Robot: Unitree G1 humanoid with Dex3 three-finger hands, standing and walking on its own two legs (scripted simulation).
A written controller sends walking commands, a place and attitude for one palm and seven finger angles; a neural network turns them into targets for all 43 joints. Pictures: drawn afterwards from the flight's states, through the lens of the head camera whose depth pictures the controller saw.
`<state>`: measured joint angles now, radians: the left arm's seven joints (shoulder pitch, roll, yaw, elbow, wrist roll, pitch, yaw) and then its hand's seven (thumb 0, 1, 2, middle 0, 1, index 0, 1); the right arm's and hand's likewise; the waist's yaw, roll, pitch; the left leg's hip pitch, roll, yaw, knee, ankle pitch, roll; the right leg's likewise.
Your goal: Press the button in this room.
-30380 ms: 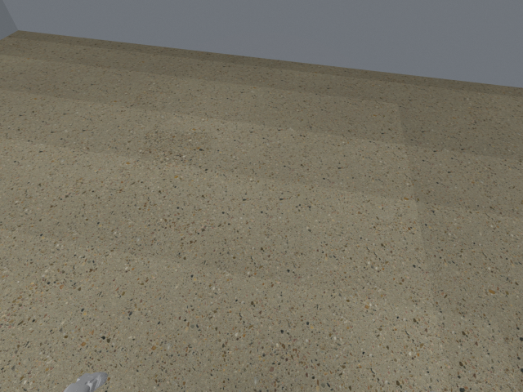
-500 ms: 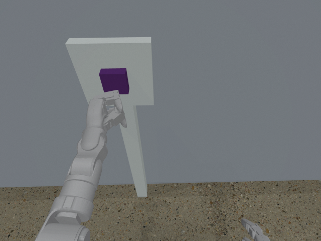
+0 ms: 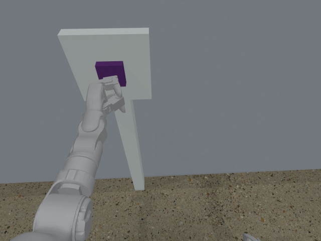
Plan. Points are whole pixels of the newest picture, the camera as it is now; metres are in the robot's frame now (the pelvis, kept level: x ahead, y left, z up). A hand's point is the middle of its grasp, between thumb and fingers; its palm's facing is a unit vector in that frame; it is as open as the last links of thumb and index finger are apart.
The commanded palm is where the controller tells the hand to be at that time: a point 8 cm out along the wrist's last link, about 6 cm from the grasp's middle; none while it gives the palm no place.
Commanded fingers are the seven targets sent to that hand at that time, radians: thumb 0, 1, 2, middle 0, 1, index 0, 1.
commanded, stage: press the button with the knuckle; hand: left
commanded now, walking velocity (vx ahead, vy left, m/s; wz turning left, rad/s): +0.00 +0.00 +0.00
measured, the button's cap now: (111, 72) +0.49 +0.14 +0.16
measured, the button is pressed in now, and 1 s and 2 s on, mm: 6 2 0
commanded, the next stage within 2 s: hold the button down briefly in 0.26 s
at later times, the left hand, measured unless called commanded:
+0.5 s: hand (121, 96) +0.44 +0.12 +0.13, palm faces +0.06 -1.00 -0.02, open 2.9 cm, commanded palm +0.44 +0.17 +0.13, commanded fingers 0.00 0.90 0.90 -1.30 -1.50 -1.30 -1.50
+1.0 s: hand (121, 100) +0.43 +0.11 +0.12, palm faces +0.05 -1.00 +0.00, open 2.9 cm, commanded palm +0.40 +0.16 +0.13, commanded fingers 0.00 0.90 0.90 -1.30 -1.50 -1.30 -1.50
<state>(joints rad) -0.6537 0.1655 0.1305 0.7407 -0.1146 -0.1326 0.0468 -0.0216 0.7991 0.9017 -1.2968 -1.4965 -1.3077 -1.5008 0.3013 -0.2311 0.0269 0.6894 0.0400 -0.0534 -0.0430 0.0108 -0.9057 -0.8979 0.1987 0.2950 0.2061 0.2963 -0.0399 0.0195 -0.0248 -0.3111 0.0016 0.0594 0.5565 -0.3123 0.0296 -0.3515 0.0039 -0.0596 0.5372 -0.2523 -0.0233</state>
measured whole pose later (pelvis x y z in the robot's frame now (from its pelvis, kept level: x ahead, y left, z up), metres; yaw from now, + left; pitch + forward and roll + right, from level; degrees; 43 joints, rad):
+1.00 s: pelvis -0.03 +0.00 -0.01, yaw +0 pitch +6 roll +0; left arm -0.81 0.20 0.18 1.02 -0.12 -0.31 0.03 0.00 0.77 0.94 -1.30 -1.50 -1.34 -1.50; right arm 0.37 -0.26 0.02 0.70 0.02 -0.12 -0.02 0.01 -0.91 -0.90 0.20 0.29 0.21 0.30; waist -0.07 0.02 -0.05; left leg -0.46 0.00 0.06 0.65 -0.31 0.04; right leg -0.49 -0.01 -0.06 0.62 -0.24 -0.02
